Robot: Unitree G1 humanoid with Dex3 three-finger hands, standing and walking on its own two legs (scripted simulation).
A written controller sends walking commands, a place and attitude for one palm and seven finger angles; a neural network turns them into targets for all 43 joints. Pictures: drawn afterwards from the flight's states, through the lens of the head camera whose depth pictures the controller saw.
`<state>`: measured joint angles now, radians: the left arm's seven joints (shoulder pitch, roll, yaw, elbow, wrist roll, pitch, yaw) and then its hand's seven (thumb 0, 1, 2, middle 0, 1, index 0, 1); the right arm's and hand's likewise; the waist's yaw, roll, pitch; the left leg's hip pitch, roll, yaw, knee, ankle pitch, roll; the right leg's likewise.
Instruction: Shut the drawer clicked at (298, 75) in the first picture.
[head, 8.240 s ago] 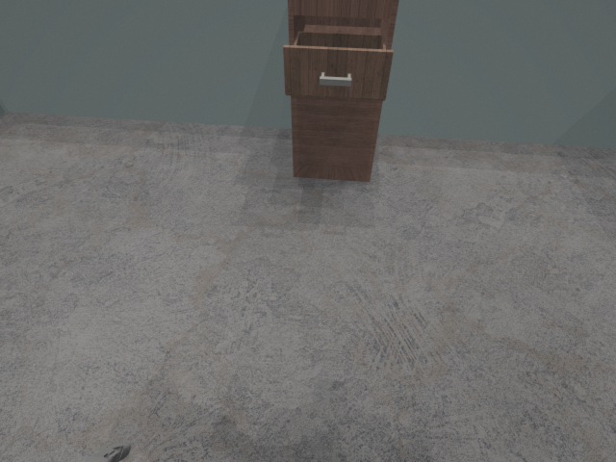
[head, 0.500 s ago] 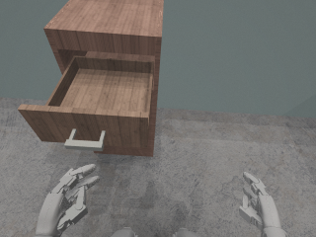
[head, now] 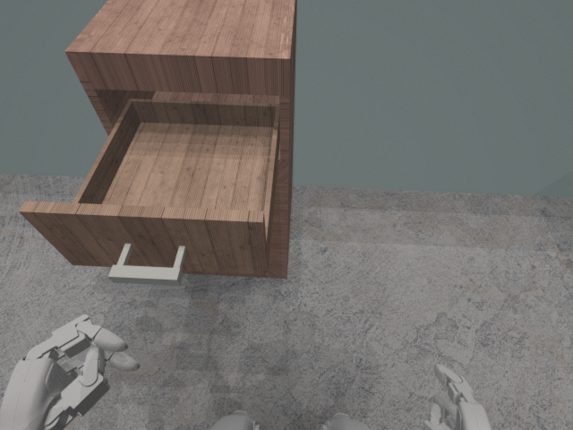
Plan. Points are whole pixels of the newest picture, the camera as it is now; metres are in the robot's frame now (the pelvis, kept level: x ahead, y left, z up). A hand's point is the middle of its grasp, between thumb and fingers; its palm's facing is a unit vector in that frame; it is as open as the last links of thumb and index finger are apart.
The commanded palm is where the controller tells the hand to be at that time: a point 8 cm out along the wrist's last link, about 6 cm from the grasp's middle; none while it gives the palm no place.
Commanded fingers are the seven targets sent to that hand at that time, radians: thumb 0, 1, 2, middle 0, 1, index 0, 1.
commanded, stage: raise the hand and make a fist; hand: left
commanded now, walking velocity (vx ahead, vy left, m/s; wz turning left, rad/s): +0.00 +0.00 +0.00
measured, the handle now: (150, 263) +0.36 +0.24 -0.01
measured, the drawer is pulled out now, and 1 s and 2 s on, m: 0.30 0.30 0.30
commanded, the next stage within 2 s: bring the fist close to the handle in 1.00 s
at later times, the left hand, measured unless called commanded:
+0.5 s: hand (111, 386) +0.17 +0.20 +0.07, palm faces -0.02 -1.00 -0.02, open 3.2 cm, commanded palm +0.13 +0.26 +0.08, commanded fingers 0.00 0.90 0.90 -1.40 -1.60 -1.40 -1.60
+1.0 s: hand (105, 372) +0.18 +0.20 +0.09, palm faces +0.06 -1.00 -0.06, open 3.3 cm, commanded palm +0.14 +0.25 +0.09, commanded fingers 0.00 0.90 0.90 -1.40 -1.60 -1.40 -1.60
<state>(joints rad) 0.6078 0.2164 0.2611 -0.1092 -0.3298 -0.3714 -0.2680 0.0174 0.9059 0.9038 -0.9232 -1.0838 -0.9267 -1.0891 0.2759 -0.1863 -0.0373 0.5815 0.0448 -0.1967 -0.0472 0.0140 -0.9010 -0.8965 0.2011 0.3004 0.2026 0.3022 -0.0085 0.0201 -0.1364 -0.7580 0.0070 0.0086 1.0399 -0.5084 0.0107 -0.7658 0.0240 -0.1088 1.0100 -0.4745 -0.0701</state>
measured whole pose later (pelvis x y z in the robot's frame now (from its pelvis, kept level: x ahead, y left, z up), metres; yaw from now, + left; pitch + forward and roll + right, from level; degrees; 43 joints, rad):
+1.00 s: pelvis +0.01 +0.03 +0.00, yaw +0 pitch +11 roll -3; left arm 0.71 0.20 0.07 -0.35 -0.22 -0.34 -0.13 0.02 0.91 0.90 -1.40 -1.59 -1.40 -1.60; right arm 0.28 -0.22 0.00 0.46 0.04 -0.18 -0.01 0.01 -0.90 -0.90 0.20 0.30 0.20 0.30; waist 0.00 0.05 -0.15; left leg -0.71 -0.01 0.01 1.04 -0.53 0.05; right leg -0.70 0.01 -0.10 0.97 -0.48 -0.03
